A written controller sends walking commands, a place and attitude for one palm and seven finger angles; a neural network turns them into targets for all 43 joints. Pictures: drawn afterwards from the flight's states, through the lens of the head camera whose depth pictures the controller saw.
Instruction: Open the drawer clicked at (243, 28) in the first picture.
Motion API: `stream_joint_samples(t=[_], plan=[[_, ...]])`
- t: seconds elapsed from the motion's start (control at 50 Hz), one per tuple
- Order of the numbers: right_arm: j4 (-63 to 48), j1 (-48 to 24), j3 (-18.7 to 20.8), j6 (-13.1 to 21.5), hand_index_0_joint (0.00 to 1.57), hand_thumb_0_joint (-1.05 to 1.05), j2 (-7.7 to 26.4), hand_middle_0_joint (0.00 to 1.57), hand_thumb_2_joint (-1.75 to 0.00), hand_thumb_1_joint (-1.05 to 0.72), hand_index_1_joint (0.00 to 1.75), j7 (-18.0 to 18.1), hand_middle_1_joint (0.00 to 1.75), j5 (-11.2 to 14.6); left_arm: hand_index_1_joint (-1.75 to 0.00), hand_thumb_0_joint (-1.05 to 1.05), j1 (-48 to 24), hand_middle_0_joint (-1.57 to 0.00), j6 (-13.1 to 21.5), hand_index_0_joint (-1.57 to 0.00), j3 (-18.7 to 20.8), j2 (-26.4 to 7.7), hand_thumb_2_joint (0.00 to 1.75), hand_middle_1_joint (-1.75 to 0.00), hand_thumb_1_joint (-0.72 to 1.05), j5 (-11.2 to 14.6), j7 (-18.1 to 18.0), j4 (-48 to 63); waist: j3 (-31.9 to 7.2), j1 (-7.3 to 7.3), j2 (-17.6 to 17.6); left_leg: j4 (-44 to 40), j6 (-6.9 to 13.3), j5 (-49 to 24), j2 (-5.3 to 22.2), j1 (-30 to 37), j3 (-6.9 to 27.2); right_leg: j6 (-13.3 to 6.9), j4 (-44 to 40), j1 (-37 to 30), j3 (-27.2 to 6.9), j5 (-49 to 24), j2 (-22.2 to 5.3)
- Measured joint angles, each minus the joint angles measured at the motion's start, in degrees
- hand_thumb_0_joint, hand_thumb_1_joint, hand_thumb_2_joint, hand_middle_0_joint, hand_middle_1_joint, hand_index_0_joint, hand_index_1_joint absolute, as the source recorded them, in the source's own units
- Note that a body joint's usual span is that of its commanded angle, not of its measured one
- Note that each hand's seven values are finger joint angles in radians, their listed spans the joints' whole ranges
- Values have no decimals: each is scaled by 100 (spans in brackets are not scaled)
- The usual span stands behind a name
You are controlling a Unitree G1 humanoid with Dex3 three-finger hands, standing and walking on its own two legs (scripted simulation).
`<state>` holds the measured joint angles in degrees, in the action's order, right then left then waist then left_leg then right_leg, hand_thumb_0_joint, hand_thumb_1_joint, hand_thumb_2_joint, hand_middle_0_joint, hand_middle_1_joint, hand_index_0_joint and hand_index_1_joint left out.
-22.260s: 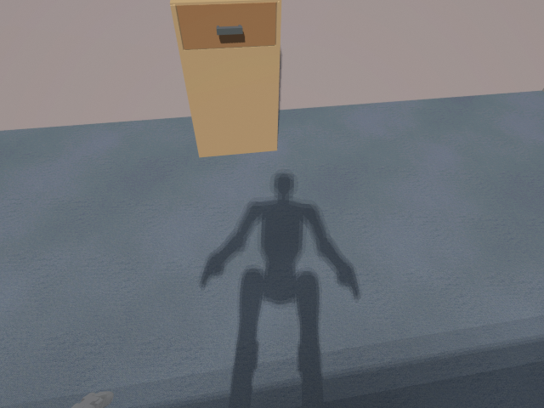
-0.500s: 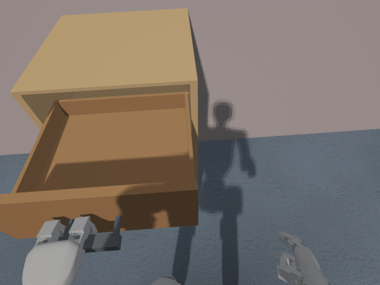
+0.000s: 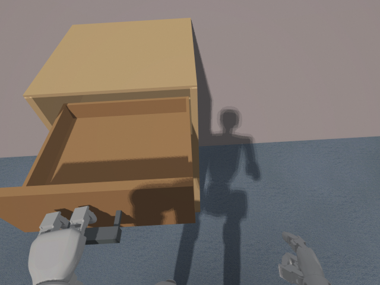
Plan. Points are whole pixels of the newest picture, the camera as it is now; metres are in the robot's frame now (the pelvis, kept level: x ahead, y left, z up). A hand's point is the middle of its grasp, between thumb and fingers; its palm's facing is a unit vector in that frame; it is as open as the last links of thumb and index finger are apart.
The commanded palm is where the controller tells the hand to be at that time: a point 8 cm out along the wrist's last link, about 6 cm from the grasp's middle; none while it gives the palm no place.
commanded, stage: lift the hand off the handle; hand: left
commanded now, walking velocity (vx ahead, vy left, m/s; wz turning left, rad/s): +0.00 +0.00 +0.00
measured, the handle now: (93, 225) +0.23 +0.23 +0.01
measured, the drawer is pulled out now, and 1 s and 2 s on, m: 0.30 0.29 0.29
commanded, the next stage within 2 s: draw the hand back to the body in 1.62 s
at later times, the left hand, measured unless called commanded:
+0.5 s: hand (71, 249) +0.18 +0.26 +0.00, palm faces +0.00 -0.04 -1.00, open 13.3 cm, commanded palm +0.17 +0.26 +0.07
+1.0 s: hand (48, 235) +0.19 +0.27 +0.07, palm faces +0.07 -0.09 -0.99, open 13.5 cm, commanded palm +0.17 +0.26 +0.14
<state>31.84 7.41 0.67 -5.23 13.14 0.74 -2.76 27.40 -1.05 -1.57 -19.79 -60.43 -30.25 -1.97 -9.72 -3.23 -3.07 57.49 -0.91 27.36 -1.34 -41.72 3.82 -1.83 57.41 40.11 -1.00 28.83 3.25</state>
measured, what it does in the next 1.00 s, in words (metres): stands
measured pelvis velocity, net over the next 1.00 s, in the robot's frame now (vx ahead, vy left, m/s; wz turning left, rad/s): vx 0.01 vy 0.02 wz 0.00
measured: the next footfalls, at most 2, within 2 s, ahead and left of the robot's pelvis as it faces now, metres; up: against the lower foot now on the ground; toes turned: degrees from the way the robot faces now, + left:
none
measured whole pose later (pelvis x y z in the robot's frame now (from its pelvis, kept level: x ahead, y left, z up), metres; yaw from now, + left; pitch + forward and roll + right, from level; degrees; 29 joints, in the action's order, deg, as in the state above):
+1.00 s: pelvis +0.01 +0.02 +0.03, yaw +0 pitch +6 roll -1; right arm 32.0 7.4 0.4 -3.2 13.4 1.0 -1.0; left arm 30.0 -1.3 0.0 -23.9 -54.3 -20.4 10.5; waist -7.6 -4.3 -4.8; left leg 46.7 0.5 23.5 -1.9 -29.2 3.3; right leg -0.4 45.6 27.1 -1.9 24.6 2.1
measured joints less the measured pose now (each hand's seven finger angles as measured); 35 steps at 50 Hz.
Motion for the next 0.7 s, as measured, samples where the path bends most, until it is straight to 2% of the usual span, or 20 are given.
stream_joint_samples(t=[0.14, 0.36, 0.7], plan=[[45, 7, 37, 17, 20, 1, 48, 20, -90, -91, 30, 40, 30, 23, -120, 0, -5, -32, 19, -32, 45, -3, 31, -120, -47, 76, 116, -157, 6, 5, 10, -69, -24, -41, 8, 23, -4, -24, -21, 2, -4, -24, 5], [198, -18, 95, 89, 20, 2, 36, 20, -90, -91, 30, 125, 30, 25, -123, 0, -255, -32, 385, -36, 206, -148, 30, -120, -49, 33, -13, -307, 18, 1, -4, 62, -40, -21, 20, -179, 25, -35, 85, 189, 30, -12, 23], [206, 64, 14, 184, 20, 2, 6, 20, -90, -91, 30, 181, 30, 155, -122, 0, -21, -33, 102, -42, 200, -322, 30, -120, -49, 435, 406, 295, 109, 31, -97, -567, 57, -238, 0, 573, -38, 58, -605, -583, -58, -263, -29]])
